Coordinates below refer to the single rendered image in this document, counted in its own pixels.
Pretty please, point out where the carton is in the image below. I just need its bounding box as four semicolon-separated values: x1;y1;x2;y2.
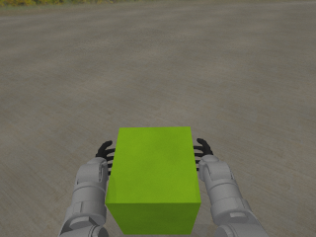
105;126;201;235

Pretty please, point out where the left robot hand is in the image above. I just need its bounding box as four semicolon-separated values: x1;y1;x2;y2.
95;140;116;176

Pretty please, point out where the robot right upper arm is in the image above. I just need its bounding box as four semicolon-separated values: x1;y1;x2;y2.
214;222;269;237

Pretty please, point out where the right robot forearm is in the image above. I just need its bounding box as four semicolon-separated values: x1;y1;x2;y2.
198;154;270;237

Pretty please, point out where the left robot forearm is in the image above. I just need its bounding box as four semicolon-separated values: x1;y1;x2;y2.
57;157;109;237

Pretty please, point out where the robot left upper arm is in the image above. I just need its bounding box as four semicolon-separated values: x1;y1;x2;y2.
59;224;110;237

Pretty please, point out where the right robot hand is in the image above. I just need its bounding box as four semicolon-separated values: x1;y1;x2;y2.
193;138;213;171

